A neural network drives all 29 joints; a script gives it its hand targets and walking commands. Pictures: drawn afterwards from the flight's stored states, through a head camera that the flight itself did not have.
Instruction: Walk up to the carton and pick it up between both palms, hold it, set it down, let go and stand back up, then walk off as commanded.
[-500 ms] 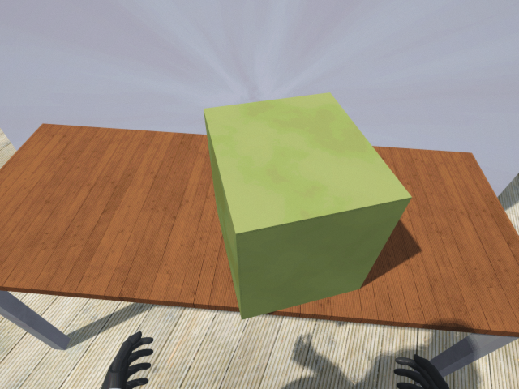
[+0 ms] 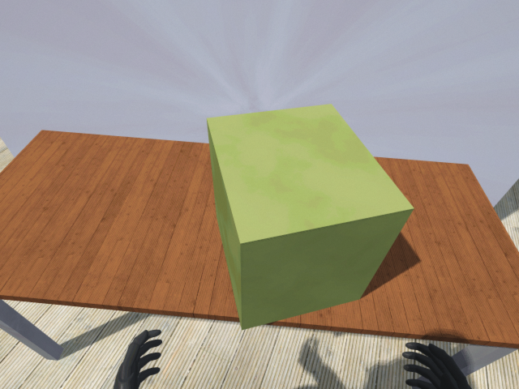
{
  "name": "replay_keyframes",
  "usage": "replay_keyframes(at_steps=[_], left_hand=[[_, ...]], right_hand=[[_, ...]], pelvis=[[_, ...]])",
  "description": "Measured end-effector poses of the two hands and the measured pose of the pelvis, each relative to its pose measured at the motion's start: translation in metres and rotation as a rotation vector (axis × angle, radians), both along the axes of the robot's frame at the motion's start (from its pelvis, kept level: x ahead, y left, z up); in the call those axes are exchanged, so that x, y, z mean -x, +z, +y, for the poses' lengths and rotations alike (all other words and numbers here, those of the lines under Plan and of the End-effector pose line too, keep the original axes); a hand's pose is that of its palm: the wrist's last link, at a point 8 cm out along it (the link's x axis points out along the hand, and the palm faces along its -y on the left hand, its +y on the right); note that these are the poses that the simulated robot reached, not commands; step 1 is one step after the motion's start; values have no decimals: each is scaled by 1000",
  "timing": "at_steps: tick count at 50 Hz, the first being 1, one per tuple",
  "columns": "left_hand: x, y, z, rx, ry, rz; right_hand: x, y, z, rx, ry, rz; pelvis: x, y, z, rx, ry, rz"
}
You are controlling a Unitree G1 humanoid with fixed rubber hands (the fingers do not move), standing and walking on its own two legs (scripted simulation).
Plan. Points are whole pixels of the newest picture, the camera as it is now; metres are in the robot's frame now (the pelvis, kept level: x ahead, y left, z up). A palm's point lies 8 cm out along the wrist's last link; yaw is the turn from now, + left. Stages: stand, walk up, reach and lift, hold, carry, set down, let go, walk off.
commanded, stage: reach and lift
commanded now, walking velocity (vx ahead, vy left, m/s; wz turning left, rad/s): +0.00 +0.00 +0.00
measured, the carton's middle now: (287, 214) +0.45 -0.02 -0.01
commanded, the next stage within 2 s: none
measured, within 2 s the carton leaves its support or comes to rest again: neither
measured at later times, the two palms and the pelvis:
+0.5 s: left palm (149, 358) +0.18 +0.18 -0.03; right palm (468, 385) +0.17 -0.28 -0.03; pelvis -0.01 +0.00 -0.01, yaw -1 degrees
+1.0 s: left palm (142, 315) +0.22 +0.20 +0.01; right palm (444, 311) +0.27 -0.26 +0.00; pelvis -0.01 +0.00 +0.00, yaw -1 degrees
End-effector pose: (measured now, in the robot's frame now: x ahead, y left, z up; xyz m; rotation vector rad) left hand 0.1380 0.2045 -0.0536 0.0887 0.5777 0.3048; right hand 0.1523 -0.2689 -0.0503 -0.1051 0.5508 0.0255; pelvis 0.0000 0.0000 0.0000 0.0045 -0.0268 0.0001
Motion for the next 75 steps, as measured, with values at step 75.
replay_keyframes(at_steps=[75], left_hand=[[-133,113,-4,47,40,-233]], right_hand=[[-168,102,9,-82,102,-245]], pelvis=[[29,9,2,-6,-52,146]])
